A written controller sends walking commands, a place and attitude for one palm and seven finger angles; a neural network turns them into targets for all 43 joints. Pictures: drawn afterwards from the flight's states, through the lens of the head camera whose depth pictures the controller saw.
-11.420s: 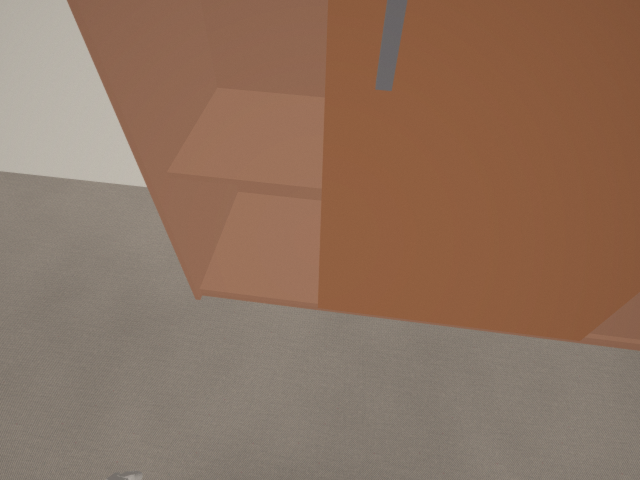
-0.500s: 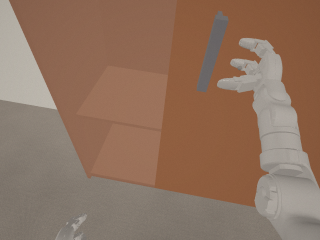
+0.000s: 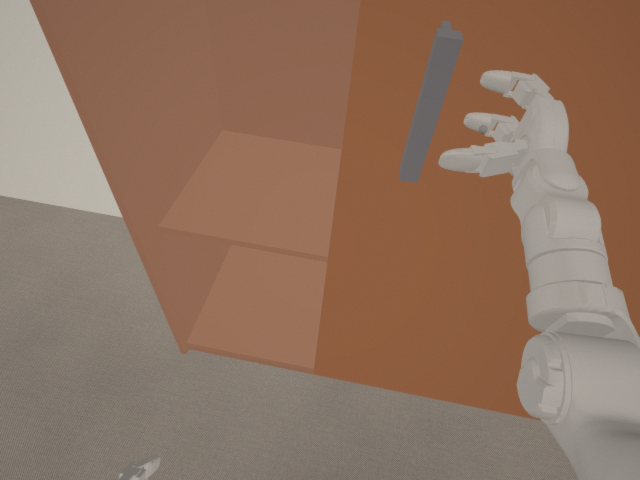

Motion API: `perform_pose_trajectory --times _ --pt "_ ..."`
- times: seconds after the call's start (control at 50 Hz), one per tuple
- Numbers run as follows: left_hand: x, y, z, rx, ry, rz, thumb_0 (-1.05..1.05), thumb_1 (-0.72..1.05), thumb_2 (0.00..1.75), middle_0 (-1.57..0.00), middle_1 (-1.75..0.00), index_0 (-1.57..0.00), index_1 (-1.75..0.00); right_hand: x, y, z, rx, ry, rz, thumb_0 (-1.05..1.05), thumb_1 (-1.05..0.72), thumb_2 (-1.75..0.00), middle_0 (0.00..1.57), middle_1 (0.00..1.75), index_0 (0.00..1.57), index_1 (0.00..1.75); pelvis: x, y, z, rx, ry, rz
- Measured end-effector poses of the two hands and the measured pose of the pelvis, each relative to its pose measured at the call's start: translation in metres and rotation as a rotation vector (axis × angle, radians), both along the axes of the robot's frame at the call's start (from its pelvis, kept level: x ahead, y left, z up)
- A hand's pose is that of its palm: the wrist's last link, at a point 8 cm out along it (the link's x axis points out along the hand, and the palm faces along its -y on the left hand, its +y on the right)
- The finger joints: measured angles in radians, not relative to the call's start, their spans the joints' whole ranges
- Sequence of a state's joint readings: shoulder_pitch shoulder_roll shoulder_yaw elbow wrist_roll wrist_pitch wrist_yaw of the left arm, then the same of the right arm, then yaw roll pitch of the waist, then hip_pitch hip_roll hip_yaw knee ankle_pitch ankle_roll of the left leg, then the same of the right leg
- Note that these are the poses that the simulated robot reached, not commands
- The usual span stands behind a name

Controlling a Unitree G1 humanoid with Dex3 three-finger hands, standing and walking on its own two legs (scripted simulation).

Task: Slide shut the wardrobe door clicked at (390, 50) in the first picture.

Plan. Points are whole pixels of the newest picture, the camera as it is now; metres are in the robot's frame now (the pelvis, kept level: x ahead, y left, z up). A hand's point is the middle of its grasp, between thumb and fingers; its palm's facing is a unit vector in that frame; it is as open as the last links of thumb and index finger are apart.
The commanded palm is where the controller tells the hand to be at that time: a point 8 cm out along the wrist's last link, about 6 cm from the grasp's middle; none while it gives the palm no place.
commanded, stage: feel for the door with the fingertips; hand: right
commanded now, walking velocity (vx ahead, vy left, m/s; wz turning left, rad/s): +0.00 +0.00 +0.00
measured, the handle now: (425, 106) +0.53 -0.06 +0.23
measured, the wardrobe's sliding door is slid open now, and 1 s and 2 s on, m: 0.43 0.43 0.43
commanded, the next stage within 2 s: slide the fingers in behind the handle in 0.76 s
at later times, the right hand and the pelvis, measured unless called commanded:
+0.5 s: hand (468, 128) +0.46 -0.10 +0.25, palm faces +0.09 +1.00 +0.02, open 14.0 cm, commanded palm +0.45 -0.15 +0.24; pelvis +0.00 +0.00 +0.00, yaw +0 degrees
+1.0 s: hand (453, 118) +0.49 -0.09 +0.24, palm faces +0.07 +1.00 +0.01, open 13.7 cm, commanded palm +0.46 -0.15 +0.24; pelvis -0.01 +0.00 +0.00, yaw +0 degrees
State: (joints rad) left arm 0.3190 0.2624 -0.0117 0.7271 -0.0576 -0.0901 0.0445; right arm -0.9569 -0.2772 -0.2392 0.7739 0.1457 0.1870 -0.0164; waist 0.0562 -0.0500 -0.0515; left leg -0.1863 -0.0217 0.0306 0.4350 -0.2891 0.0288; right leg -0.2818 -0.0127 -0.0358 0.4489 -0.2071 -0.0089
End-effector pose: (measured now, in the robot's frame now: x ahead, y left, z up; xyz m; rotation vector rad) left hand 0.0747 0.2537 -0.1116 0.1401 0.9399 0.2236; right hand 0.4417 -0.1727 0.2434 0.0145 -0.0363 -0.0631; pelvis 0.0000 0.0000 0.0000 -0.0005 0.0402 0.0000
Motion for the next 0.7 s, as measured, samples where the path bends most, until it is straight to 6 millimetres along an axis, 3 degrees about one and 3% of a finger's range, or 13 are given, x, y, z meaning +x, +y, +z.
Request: perform_pose_trajectory --times 0.14,0.3,0.46,0.7 --pt "-0.003 -0.003 -0.001 -0.004 0.006 -0.002 0.01 0.91 0.89 -0.20 -0.30 -0.20 -0.30 -0.002 0.011 -0.011 0.014 0.010 0.009 -0.02 0.50 -0.30 0.30 1.20 0.30 1.20 -0.001 -0.002 0.000 0.002 0.000 0.002" --pt "0.010 -0.010 0.002 -0.020 -0.035 -0.020 0.01 0.91 0.89 -0.20 -0.30 -0.20 -0.30 -0.006 0.027 0.000 0.013 -0.032 0.015 -0.02 0.50 -0.30 0.30 1.20 0.30 1.20 -0.001 -0.004 0.000 0.000 -0.004 0.006" --pt "0.019 -0.013 0.005 -0.021 -0.056 -0.035 0.01 0.91 0.89 -0.20 -0.30 -0.20 -0.30 -0.006 0.020 0.001 0.009 0.012 -0.023 -0.02 0.50 -0.30 0.30 1.20 0.30 1.20 -0.004 -0.003 0.000 0.000 -0.007 0.003" --pt "-0.007 -0.006 -0.002 0.008 0.017 -0.022 0.01 0.91 0.89 -0.20 -0.30 -0.20 -0.30 0.008 0.029 -0.001 -0.007 0.029 -0.004 -0.02 0.51 -0.30 0.30 1.20 0.30 1.20 -0.009 -0.004 -0.001 0.004 0.013 -0.008"
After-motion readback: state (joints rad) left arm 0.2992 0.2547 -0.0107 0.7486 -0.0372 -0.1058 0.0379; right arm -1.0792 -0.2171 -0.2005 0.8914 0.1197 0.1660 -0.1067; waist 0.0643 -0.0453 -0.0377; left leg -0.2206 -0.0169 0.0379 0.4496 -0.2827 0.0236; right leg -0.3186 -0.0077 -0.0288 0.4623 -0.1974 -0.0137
